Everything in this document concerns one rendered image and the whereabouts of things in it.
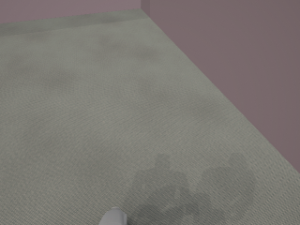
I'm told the robot left thigh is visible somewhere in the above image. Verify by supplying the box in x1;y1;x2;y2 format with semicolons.
98;209;128;225

